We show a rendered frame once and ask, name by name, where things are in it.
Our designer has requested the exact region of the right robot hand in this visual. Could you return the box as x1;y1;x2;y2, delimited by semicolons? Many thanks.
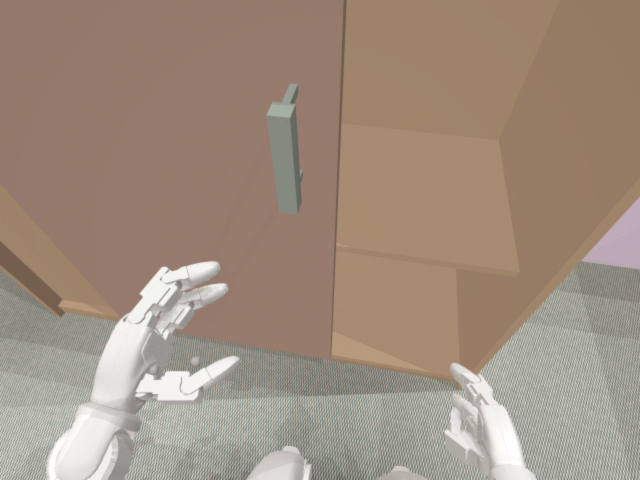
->
445;363;526;479

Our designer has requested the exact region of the robot left shin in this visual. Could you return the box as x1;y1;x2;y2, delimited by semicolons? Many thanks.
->
282;446;300;455

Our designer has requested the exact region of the wardrobe door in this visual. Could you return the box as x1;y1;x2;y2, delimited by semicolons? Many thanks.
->
0;184;111;308
0;0;347;360

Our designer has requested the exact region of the left robot thigh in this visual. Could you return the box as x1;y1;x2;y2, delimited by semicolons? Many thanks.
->
246;451;312;480

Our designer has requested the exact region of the robot left forearm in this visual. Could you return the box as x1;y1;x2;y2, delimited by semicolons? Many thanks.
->
46;402;142;480

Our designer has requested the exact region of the left robot hand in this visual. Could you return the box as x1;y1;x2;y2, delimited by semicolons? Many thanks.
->
91;261;241;415

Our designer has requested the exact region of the handle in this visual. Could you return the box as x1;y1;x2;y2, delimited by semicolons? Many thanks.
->
266;84;303;215

